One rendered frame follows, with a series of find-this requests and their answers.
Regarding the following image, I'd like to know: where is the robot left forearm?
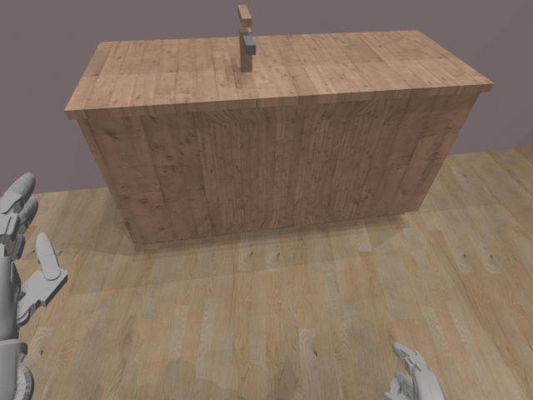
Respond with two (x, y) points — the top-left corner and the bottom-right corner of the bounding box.
(0, 339), (34, 400)

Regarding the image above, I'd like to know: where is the right robot hand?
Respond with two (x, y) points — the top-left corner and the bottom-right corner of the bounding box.
(385, 342), (446, 400)

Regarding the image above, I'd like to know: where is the counter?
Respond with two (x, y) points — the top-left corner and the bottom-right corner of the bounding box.
(64, 5), (494, 245)

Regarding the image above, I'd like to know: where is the tap lever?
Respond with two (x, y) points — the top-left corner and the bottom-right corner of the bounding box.
(242, 32), (256, 55)

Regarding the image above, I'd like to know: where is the left robot hand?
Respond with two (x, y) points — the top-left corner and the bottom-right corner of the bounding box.
(0, 172), (67, 341)

